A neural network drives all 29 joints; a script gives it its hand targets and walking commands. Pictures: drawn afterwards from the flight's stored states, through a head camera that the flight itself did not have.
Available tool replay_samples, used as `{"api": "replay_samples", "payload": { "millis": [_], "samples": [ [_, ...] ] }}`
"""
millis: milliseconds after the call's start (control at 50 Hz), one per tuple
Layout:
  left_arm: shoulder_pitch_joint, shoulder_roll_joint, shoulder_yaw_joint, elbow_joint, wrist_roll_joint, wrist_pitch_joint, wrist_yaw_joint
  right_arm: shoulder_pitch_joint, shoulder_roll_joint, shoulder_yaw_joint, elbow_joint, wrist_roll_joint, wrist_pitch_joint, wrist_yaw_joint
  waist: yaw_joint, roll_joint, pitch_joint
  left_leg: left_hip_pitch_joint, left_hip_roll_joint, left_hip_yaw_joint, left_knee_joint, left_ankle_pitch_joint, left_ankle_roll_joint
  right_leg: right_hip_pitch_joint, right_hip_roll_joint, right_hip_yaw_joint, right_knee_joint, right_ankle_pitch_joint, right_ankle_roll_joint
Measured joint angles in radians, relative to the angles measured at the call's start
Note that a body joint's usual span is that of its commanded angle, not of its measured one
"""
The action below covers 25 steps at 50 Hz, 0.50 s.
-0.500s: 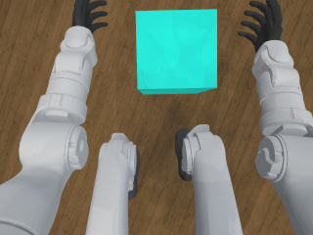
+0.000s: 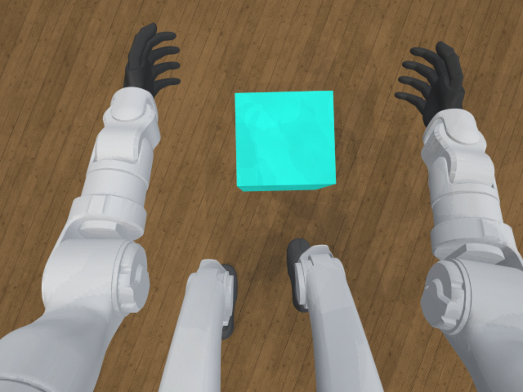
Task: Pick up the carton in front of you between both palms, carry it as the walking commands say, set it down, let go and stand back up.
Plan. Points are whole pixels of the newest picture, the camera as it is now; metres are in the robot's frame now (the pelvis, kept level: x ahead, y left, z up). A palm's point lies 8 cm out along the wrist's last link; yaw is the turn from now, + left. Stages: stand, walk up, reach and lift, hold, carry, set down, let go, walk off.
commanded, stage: set down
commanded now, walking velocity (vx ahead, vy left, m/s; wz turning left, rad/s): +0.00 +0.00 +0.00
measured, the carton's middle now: (281, 148) +0.49 -0.08 -0.47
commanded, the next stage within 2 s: let go in 0.06 s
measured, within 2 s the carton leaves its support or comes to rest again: neither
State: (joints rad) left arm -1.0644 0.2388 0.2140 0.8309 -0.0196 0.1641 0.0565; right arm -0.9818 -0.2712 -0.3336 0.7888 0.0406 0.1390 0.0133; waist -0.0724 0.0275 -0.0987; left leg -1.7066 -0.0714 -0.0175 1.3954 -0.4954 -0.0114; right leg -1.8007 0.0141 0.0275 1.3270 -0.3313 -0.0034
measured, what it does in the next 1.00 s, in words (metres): rises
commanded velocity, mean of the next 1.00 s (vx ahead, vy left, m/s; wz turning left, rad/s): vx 0.00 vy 0.00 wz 0.00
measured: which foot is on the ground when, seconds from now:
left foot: down 0.00-1.00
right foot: down 0.00-1.00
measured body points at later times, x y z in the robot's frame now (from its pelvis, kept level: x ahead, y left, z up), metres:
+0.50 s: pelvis +0.06 -0.02 +0.12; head +0.27 -0.03 +0.52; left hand +0.42 +0.17 +0.01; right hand +0.38 -0.28 +0.01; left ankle +0.05 +0.12 -0.56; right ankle +0.11 -0.11 -0.56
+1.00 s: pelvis +0.09 +0.01 +0.18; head +0.13 +0.01 +0.63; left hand +0.28 +0.24 +0.10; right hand +0.25 -0.23 +0.10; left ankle +0.05 +0.12 -0.56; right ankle +0.11 -0.11 -0.56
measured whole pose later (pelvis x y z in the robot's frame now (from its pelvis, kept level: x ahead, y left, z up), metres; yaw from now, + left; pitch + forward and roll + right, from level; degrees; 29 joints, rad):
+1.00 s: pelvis +0.09 +0.01 +0.18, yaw -2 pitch +1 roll -1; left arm 0.21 0.21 0.05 0.46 0.01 0.04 -0.05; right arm 0.24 -0.22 -0.04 0.42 0.01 0.06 0.07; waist -0.01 0.02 0.06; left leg -0.15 -0.03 -0.05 0.45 -0.32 0.02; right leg -0.24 0.03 0.03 0.42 -0.19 0.00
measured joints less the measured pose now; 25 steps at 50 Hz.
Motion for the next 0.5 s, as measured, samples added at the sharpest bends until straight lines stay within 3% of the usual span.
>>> {"api": "replay_samples", "payload": {
  "millis": [200,340,500],
  "samples": [
    [0.099,-0.039,0.029,-0.014,0.074,-0.022,-0.010,0.090,0.024,0.002,-0.005,-0.072,-0.026,0.028,0.008,-0.003,-0.008,0.190,0.006,-0.015,-0.228,0.072,-0.006,0.193,-0.001,-0.004,-0.218,0.058,-0.009],
    [0.381,-0.093,0.002,-0.155,0.107,-0.033,0.009,0.341,0.037,0.071,-0.110,-0.118,-0.034,0.065,0.019,-0.009,0.010,0.411,0.013,-0.025,-0.395,0.102,-0.010,0.409,0.001,-0.008,-0.364,0.074,-0.019],
    [0.658,-0.091,-0.044,-0.230,0.082,-0.091,-0.024,0.613,0.042,0.144,-0.191,-0.073,-0.076,0.075,0.019,-0.022,0.030,0.690,0.028,-0.035,-0.552,0.118,-0.011,0.682,0.011,-0.013,-0.505,0.079,-0.026]
  ]
}}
